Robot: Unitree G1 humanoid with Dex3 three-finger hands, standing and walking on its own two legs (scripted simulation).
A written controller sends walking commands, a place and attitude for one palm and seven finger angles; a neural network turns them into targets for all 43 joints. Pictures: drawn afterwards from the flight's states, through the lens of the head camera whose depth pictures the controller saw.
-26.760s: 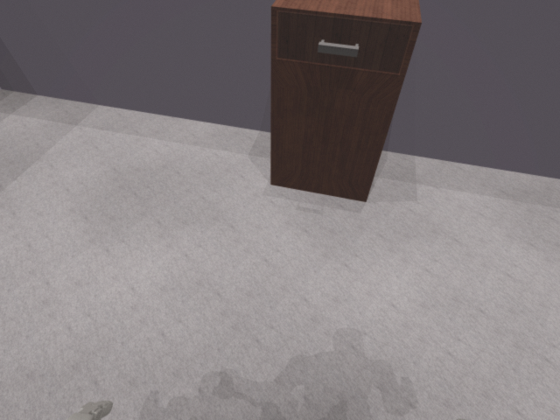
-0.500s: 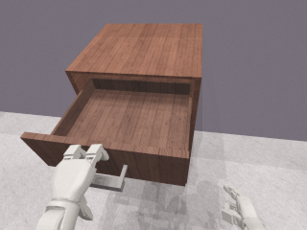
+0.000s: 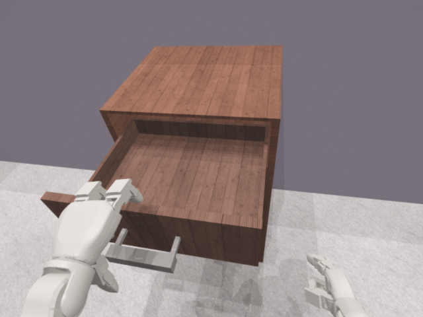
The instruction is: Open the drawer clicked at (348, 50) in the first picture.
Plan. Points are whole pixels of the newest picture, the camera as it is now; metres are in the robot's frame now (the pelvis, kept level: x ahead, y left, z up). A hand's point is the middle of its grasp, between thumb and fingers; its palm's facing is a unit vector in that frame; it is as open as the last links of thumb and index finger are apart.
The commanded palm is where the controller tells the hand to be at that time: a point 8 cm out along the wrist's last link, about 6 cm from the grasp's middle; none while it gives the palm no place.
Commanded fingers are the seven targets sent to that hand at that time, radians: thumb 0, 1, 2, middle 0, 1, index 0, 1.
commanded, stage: lift the hand off the handle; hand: left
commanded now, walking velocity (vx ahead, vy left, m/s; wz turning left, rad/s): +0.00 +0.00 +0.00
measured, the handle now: (145, 247) +0.25 +0.18 +0.00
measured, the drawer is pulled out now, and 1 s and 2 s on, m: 0.30 0.30 0.30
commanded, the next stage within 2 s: draw the hand back to the body in 0.28 s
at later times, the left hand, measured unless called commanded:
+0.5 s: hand (109, 231) +0.21 +0.19 +0.13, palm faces +0.09 -0.15 -0.99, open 13.8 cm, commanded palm +0.18 +0.20 +0.20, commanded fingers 0.00 -0.50 0.30 -0.30 -1.20 -0.30 -1.20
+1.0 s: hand (71, 238) +0.19 +0.24 +0.14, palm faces +0.08 -0.10 -0.99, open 13.8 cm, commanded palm +0.16 +0.24 +0.19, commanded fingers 0.00 -0.43 0.33 -0.29 -1.15 -0.29 -1.15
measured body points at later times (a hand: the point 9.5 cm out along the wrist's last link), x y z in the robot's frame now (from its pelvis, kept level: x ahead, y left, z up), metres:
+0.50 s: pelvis -0.01 +0.00 +0.01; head -0.01 -0.04 +0.45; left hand +0.20 +0.19 +0.19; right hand +0.22 -0.19 -0.08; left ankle +0.01 +0.11 -0.73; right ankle -0.03 -0.09 -0.73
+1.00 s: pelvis +0.00 +0.00 +0.00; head +0.01 -0.03 +0.45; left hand +0.18 +0.24 +0.19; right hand +0.23 -0.20 -0.08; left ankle +0.01 +0.11 -0.73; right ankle -0.03 -0.09 -0.73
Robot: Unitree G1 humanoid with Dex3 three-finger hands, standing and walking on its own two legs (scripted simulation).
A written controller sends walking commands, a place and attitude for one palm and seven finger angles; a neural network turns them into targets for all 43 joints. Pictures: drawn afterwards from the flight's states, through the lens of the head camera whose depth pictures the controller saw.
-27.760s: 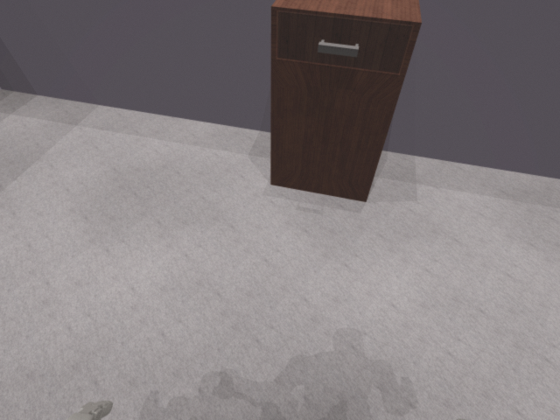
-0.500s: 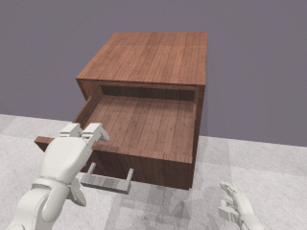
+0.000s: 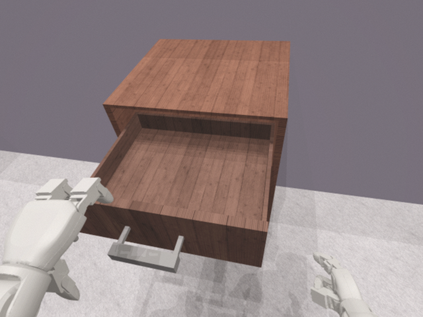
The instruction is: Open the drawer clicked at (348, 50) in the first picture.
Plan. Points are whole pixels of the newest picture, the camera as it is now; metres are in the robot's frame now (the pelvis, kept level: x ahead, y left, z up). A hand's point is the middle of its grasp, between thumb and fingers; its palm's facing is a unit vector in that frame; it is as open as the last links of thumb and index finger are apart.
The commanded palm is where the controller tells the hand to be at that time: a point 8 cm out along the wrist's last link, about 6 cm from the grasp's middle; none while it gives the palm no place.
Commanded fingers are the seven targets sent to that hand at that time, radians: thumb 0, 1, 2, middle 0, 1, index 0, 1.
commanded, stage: draw the hand back to the body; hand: left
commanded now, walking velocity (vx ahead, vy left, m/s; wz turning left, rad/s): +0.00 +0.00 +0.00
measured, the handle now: (148, 246) +0.25 +0.18 -0.01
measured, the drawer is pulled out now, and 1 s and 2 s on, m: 0.30 0.30 0.30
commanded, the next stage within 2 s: step back with the hand held close in 0.98 s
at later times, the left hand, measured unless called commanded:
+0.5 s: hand (80, 223) +0.20 +0.22 +0.16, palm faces +0.32 -0.85 -0.41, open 11.1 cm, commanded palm +0.15 +0.27 +0.19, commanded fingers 0.00 0.44 0.70 -0.23 -0.59 -0.23 -0.59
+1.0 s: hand (72, 231) +0.18 +0.22 +0.16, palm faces +0.40 -0.82 -0.41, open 7.6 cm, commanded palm +0.13 +0.27 +0.19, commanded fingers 0.00 0.90 0.90 -0.20 -0.30 -0.20 -0.30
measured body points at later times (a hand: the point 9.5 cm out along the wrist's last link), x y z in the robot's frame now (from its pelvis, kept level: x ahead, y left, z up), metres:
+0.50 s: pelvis +0.02 +0.00 +0.01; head +0.02 -0.02 +0.45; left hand +0.18 +0.26 +0.18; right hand +0.21 -0.21 -0.08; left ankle +0.01 +0.10 -0.73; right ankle -0.04 -0.10 -0.73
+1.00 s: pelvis +0.01 -0.02 +0.01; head +0.01 -0.04 +0.46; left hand +0.16 +0.26 +0.19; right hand +0.22 -0.22 -0.08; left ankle +0.01 +0.10 -0.73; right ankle -0.04 -0.10 -0.73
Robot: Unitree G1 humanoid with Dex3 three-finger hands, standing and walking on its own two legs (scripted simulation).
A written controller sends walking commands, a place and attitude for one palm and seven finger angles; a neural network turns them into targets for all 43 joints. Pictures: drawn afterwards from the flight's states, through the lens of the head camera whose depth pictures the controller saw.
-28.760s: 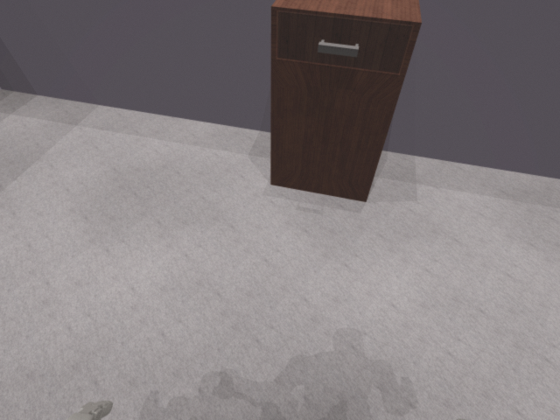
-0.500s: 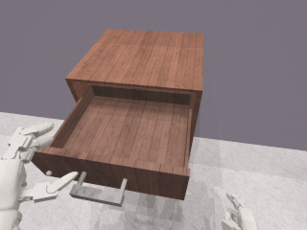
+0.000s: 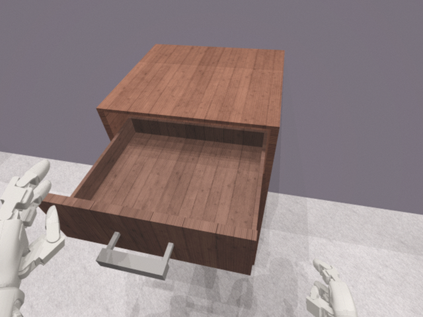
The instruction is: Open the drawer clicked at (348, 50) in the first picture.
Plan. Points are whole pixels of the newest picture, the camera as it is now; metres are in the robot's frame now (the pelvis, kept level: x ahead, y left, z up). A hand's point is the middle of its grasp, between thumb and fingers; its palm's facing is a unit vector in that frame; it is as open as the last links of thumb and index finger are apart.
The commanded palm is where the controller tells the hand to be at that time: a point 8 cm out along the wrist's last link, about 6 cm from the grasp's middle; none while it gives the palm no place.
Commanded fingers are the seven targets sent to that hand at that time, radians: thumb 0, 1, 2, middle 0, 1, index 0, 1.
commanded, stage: step back with the hand held close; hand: left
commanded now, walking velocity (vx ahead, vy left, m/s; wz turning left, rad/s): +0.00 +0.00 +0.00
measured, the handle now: (137, 252) +0.24 +0.19 -0.01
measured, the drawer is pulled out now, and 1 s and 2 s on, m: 0.30 0.30 0.30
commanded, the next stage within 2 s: stop stepping back and stand still in 1.24 s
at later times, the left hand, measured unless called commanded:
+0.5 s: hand (47, 253) +0.16 +0.25 +0.15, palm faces +0.23 -0.82 -0.52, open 7.4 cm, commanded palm +0.10 +0.30 +0.18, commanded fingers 0.00 0.90 0.90 -0.20 -0.30 -0.20 -0.30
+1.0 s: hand out of the picture +0.09 +0.28 +0.16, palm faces +0.37 -0.82 -0.43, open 7.4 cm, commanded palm +0.02 +0.32 +0.18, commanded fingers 0.00 0.90 0.90 -0.20 -0.30 -0.20 -0.30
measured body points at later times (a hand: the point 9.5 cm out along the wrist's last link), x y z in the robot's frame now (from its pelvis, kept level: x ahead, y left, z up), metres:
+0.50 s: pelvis -0.03 +0.02 +0.00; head +0.00 +0.02 +0.44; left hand +0.14 +0.29 +0.18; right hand +0.14 -0.24 -0.09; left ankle +0.00 +0.12 -0.74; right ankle -0.05 -0.08 -0.74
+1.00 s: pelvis -0.10 +0.03 -0.01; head -0.08 +0.06 +0.44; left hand +0.06 +0.32 +0.18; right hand +0.07 -0.20 -0.09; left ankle -0.04 +0.14 -0.74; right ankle -0.08 -0.08 -0.73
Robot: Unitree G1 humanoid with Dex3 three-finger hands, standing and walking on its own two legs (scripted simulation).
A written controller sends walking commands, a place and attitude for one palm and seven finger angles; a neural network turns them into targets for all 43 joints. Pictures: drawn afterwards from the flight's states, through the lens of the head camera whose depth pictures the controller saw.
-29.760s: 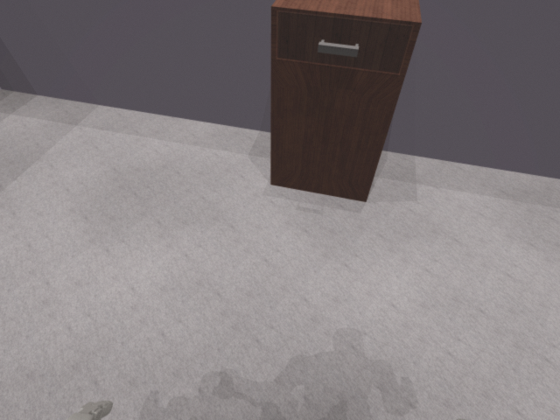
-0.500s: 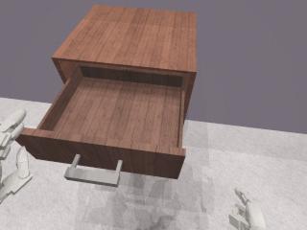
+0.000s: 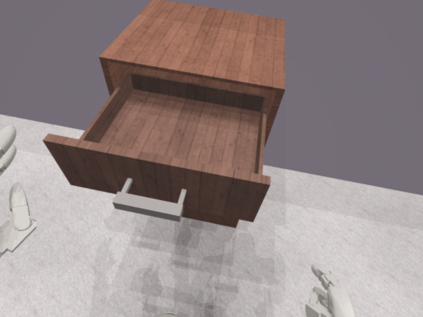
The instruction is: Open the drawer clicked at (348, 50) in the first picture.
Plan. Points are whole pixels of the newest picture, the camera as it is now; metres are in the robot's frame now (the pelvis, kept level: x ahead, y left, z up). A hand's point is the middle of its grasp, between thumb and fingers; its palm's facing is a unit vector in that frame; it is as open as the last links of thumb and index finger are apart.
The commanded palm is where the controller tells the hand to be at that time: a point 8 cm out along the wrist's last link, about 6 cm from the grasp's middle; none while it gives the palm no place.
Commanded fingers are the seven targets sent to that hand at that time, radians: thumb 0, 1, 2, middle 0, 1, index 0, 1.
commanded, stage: step back with the hand held close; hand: left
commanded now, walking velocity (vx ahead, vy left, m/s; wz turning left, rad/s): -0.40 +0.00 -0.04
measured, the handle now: (152, 197) +0.34 +0.15 +0.00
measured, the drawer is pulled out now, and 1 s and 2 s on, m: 0.30 0.30 0.30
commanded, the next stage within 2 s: stop stepping back and stand still in 0.24 s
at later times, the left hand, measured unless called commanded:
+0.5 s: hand out of the picture +0.05 +0.19 +0.17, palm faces +0.37 -0.80 -0.48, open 7.4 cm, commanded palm +0.00 +0.23 +0.19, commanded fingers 0.00 0.90 0.90 -0.20 -0.30 -0.20 -0.30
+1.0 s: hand out of the picture -0.05 +0.19 +0.16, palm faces +0.46 -0.81 -0.38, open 7.4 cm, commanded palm -0.11 +0.23 +0.19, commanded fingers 0.00 0.90 0.90 -0.20 -0.30 -0.20 -0.30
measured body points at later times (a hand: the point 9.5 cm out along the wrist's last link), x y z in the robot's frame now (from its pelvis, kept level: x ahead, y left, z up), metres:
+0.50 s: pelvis -0.13 -0.05 +0.01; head -0.13 -0.06 +0.46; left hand +0.03 +0.23 +0.20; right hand +0.02 -0.31 -0.07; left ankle -0.18 +0.09 -0.67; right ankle -0.13 -0.13 -0.72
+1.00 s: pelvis -0.23 -0.06 +0.00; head -0.24 -0.06 +0.45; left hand -0.08 +0.23 +0.18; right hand -0.07 -0.27 -0.09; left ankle -0.23 +0.07 -0.71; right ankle -0.14 -0.13 -0.72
